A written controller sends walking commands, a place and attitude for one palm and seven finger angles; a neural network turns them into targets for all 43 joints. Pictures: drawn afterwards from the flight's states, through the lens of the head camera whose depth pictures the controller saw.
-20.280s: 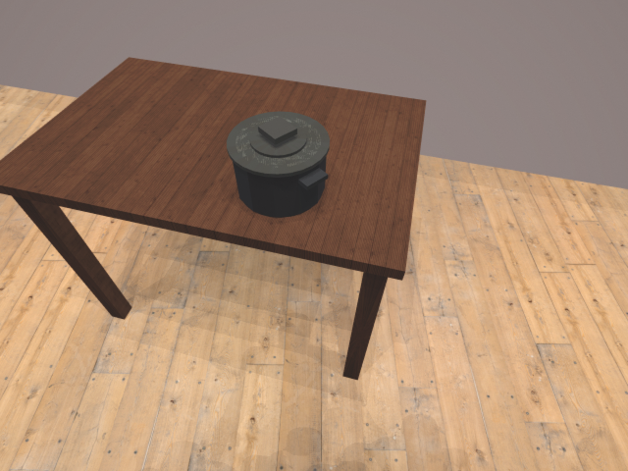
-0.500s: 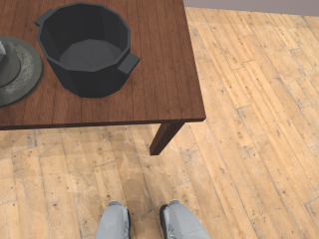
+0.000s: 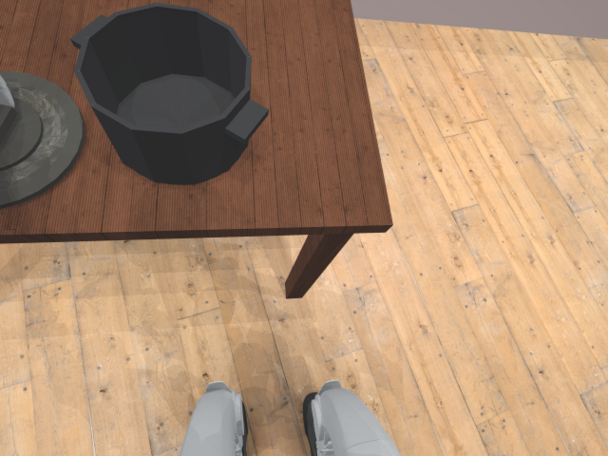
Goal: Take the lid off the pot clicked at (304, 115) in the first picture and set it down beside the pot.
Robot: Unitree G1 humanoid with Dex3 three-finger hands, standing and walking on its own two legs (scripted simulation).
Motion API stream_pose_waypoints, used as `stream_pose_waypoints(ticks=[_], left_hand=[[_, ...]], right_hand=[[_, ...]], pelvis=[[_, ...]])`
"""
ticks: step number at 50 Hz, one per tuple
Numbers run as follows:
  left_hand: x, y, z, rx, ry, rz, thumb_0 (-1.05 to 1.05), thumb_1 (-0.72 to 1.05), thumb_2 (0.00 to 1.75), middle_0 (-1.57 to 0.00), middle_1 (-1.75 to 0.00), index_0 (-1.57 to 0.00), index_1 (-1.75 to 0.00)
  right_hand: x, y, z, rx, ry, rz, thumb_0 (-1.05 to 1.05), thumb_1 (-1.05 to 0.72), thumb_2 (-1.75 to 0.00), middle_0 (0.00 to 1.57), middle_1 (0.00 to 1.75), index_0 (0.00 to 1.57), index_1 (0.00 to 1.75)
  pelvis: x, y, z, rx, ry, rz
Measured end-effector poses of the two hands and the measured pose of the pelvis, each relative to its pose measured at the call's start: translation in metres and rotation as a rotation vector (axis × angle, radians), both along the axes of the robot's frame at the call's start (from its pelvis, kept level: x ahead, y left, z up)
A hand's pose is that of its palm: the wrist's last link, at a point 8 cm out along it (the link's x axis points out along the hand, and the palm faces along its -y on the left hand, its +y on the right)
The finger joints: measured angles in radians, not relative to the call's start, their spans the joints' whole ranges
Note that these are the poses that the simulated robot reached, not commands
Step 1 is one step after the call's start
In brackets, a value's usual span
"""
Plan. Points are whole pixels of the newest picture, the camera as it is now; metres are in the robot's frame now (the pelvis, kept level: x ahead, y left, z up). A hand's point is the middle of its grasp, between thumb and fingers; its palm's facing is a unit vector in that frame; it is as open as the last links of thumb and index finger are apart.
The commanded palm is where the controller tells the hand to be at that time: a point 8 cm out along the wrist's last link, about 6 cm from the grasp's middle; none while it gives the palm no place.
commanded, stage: open the fingers wide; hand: left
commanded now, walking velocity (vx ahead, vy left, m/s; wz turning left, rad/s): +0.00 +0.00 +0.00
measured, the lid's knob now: out of the picture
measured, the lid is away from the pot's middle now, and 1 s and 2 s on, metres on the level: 0.23 0.23 0.23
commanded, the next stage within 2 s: raise the empty hand in 0.52 s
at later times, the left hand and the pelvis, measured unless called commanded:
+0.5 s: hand out of the picture +0.50 +0.35 +0.03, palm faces -0.49 -0.10 -0.87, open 10.8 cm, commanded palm +0.54 +0.33 +0.08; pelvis +0.00 +0.00 +0.00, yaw +0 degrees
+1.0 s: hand out of the picture +0.50 +0.34 +0.07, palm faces -0.47 -0.12 -0.87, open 10.9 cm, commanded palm +0.54 +0.33 +0.12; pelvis +0.01 +0.00 +0.01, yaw +0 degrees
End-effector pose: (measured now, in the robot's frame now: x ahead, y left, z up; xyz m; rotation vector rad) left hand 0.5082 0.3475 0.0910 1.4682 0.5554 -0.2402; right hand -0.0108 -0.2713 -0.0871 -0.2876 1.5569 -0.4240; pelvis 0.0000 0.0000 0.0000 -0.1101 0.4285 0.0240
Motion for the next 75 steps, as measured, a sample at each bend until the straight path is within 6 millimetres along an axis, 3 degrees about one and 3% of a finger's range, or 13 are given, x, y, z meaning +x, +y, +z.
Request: stream_pose_waypoints(ticks=[15,35,59,75], left_hand=[[-0.002,0.000,0.000,-0.001,0.007,-0.007,0.00,0.16,0.50,-0.34,-0.99,-0.32,-0.98],[-0.004,-0.002,0.000,0.006,0.010,-0.016,0.00,0.12,0.40,-0.29,-0.99,-0.29,-1.00],[0.002,-0.001,0.051,-0.008,-0.012,0.026,0.00,0.12,0.40,-0.29,-1.00,-0.29,-1.00],[-0.009,0.008,0.088,-0.016,-0.036,0.046,0.00,0.12,0.40,-0.29,-1.00,-0.29,-1.00]], right_hand=[[-0.014,0.008,0.001,0.016,0.033,-0.024,0.00,-0.90,-0.90,0.21,0.30,0.21,0.30],[-0.009,0.005,0.003,0.004,0.020,-0.005,0.00,-0.91,-0.90,0.21,0.30,0.21,0.30],[-0.004,0.002,0.016,0.021,-0.012,-0.040,0.00,-0.91,-0.90,0.21,0.30,0.21,0.30],[0.014,-0.001,0.024,0.033,-0.059,-0.028,0.00,-0.91,-0.90,0.21,0.30,0.21,0.30]], pelvis=[[0.000,0.002,0.002,-0.003,-0.004,0.000],[-0.002,0.004,0.004,-0.003,-0.005,0.006],[0.011,-0.001,0.020,0.014,-0.052,-0.001],[0.017,0.001,0.032,0.021,-0.094,0.004]])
